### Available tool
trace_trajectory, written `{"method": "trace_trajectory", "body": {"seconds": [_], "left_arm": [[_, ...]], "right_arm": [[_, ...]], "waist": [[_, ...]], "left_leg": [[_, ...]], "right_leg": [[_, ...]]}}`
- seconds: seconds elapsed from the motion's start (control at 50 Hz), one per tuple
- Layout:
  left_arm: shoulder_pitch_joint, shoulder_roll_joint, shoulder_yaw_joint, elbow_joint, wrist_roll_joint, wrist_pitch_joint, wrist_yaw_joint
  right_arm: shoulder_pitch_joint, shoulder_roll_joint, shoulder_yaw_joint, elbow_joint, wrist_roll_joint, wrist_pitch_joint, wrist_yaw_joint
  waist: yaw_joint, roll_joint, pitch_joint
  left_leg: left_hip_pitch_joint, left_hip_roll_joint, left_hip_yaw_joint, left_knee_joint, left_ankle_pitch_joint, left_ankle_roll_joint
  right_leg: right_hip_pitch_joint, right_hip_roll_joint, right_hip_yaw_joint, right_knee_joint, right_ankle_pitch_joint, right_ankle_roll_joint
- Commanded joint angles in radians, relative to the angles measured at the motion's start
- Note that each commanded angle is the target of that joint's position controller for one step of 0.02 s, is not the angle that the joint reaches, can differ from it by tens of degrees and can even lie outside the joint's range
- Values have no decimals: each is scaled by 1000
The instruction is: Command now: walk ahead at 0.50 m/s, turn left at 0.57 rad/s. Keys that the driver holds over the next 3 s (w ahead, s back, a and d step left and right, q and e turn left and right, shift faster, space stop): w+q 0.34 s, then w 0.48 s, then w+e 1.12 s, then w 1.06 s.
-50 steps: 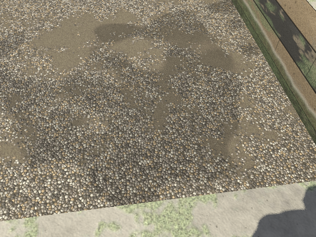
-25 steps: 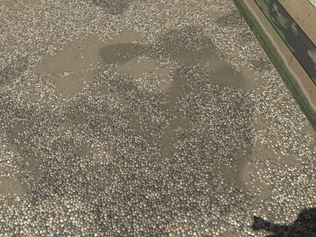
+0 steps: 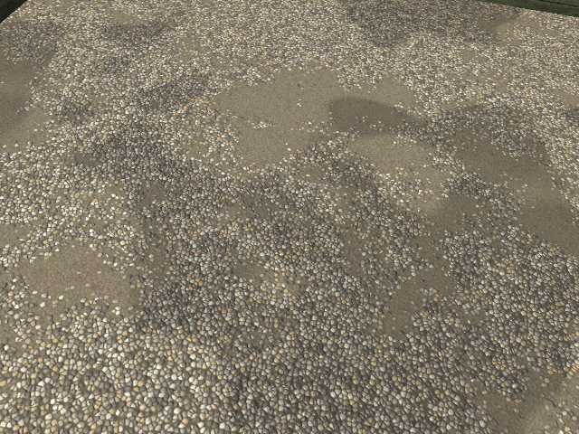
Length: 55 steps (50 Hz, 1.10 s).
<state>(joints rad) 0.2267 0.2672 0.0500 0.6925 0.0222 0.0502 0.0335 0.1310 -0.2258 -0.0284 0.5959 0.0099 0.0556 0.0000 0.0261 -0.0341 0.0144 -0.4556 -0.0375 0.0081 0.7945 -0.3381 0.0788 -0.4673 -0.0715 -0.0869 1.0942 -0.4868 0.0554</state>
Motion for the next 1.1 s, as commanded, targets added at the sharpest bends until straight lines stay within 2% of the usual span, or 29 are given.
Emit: {"method": "trace_trajectory", "body": {"seconds": [0.02, 0.08, 0.14, 0.22, 0.26, 0.3, 0.32, 0.34, 0.36, 0.4, 0.44, 0.5, 0.56, 0.62, 0.64, 0.66, 0.68, 0.7, 0.74, 0.8, 0.88, 0.92, 0.96, 0.98, 1.0, 1.02, 1.04, 1.06, 1.1], "left_arm": [[-107, 71, 11, -161, 0, -18, 7], [-60, 57, 12, -153, 16, 15, -1], [-90, 26, -10, -150, 17, 47, -1], [-209, 28, -30, -193, -5, 28, -14], [-197, 4, -43, -191, -20, 14, -12], [-80, -31, -51, -162, -11, -2, -11], [-1, 8, -47, -149, 20, -17, -8], [12, 125, -16, -141, 21, -24, -11], [42, 120, -12, -136, 12, -30, -9], [-14, 62, -33, -156, 14, -46, -13], [-65, 34, -40, -156, 0, -66, -30], [-90, 37, -39, -148, -3, -78, -54], [-19, 88, -16, -126, -7, -67, -59], [2, 86, -8, -125, -13, -35, -55], [0, 50, -17, -138, -21, -33, -58], [4, 11, -33, -163, -14, -36, -64], [-41, 27, -27, -181, -11, -34, -61], [-111, 76, -10, -203, -16, -30, -58], [-137, 68, -5, -213, -18, -40, -45], [-73, 29, -19, -178, -3, -40, -37], [-108, 10, -36, -168, -14, -10, -54], [-61, -11, -40, -132, -16, -14, -53], [-60, -55, -63, -145, -2, -14, -35], [19, -15, -62, -144, 10, -18, -29], [13, 142, -7, -142, -33, -6, -25], [28, 150, 2, -146, -39, -4, -21], [6, 134, -2, -157, -35, -9, -19], [-7, 102, -14, -160, -28, -4, -16], [-63, 70, -27, -172, -35, -13, -20]], "right_arm": [[76, -140, -38, -41, -13, -6, -39], [-44, -112, -22, -77, -18, -17, -34], [-14, -115, -20, -80, -21, -35, -14], [-3, -136, -31, -89, -16, -30, -17], [-25, -123, -31, -98, -11, -26, -10], [-75, -113, -29, -105, 9, -19, -16], [-84, -55, -17, -123, 22, -25, -19], [-139, -56, -13, -170, 33, -27, -17], [-164, -129, -34, -162, -7, -35, -20], [-127, -124, -37, -124, -15, -40, -23], [-59, -106, -30, -97, -22, -20, -13], [-73, -71, -10, -84, -17, 5, 5], [-152, -56, 5, -99, -9, 2, 21], [-56, -51, 12, -64, -34, -8, 21], [-21, -83, 6, -59, -45, -16, 18], [4, -153, -18, -48, -30, -13, 18], [59, -185, -28, -45, -11, -8, 17], [112, -183, -27, -33, -12, -11, 12], [106, -171, -30, -27, -21, -23, -26], [19, -114, -13, -31, -27, -49, -37], [-3, -116, -12, -38, -28, -44, -17], [-33, -126, -15, -43, -11, -20, -26], [-53, -90, -4, -43, -1, -13, -43], [-63, -39, 7, -60, 1, -14, -44], [-148, -96, 1, -128, -15, -12, -52], [-195, -153, -17, -137, -18, -14, -57], [-188, -151, -19, -128, -17, -17, -56], [-149, -140, -17, -106, -33, -19, -44], [-103, -115, -11, -93, -38, -14, -38]], "waist": [[-37, 165, -82], [33, 162, -127], [15, 128, -166], [-47, 106, -155], [-44, 101, -127], [21, 79, -118], [40, -58, -137], [67, -301, -82], [75, -190, -26], [2, -19, -35], [-52, -39, -53], [-50, -81, -66], [7, -80, -68], [-14, -47, -76], [-26, 11, -99], [-45, 201, -145], [-96, 308, -130], [-137, 293, -81], [-105, 158, -95], [-33, 140, -158], [-41, 157, -128], [-21, 113, -139], [-2, 38, -91], [15, -116, -111], [48, -241, -20], [63, -158, 21], [43, -116, 9], [16, -72, -18], [-37, -58, -55]], "left_leg": [[206, 250, -405, -358, 486, 193], [84, 142, -305, -341, 525, 140], [162, 137, -351, -326, 449, 121], [193, 145, -498, -378, 167, 133], [120, 130, -523, -380, 95, 127], [-39, 77, -505, -331, 2, 76], [-216, 11, -414, -155, -144, 34], [-385, -127, -213, -13, -155, -11], [-458, -110, -237, 121, -162, -41], [-396, -97, -248, 285, -85, -82], [-310, -55, -214, 285, -7, -107], [-96, -24, -104, 121, 74, -116], [36, -12, -1, -83, 55, -93], [239, -23, 34, -209, 94, -47], [329, 31, -68, -205, 123, -21], [330, 110, -211, -285, 13, 25], [328, 196, -384, -400, -63, 98], [349, 254, -516, -447, -32, 151], [330, 299, -518, -401, 211, 198], [203, 233, -373, -390, 297, 149], [78, 183, -274, -427, 117, 93], [1, 181, -252, -408, 56, 82], [-141, 166, -236, -346, 16, 19], [-242, 89, -132, -101, -67, -25], [-344, 19, -11, -81, -99, -69], [-393, 31, -49, -8, -104, -92], [-392, 33, -68, 55, -83, -109], [-367, 42, -80, 118, -66, -131], [-261, 51, -69, 158, -17, -162]], "right_leg": [[-291, 65, 94, 208, 44, 54], [-106, 102, 75, 110, 128, 55], [-67, 98, 100, -52, 84, 38], [-24, 106, 120, -209, 72, 2], [88, 103, 122, -347, 71, -25], [342, 90, 118, -550, 185, -77], [538, -56, 250, -578, 155, -127], [526, -208, 509, -673, 211, -190], [489, -288, 622, -694, 355, -233], [383, -266, 538, -671, 434, -273], [318, -198, 418, -684, 480, -241], [187, -112, 229, -681, 599, -193], [168, -101, 201, -671, 396, -197], [106, -70, 200, -603, 143, -164], [29, -21, 154, -513, 91, -130], [-18, 75, -2, -389, -1, -75], [-69, 99, -39, -239, -18, -49], [-192, 107, 19, -116, -99, -38], [-237, 77, 125, 20, -71, -8], [-66, 66, 121, -55, 8, -5], [116, 106, 68, -264, 44, -31], [297, 139, 22, -391, 181, -55], [480, 88, 120, -537, 179, -92], [569, -88, 369, -613, 155, -140], [439, -206, 609, -732, 183, -208], [428, -232, 690, -763, 224, -248], [417, -225, 683, -744, 301, -277], [404, -203, 651, -726, 406, -284], [316, -129, 536, -710, 526, -265]]}}
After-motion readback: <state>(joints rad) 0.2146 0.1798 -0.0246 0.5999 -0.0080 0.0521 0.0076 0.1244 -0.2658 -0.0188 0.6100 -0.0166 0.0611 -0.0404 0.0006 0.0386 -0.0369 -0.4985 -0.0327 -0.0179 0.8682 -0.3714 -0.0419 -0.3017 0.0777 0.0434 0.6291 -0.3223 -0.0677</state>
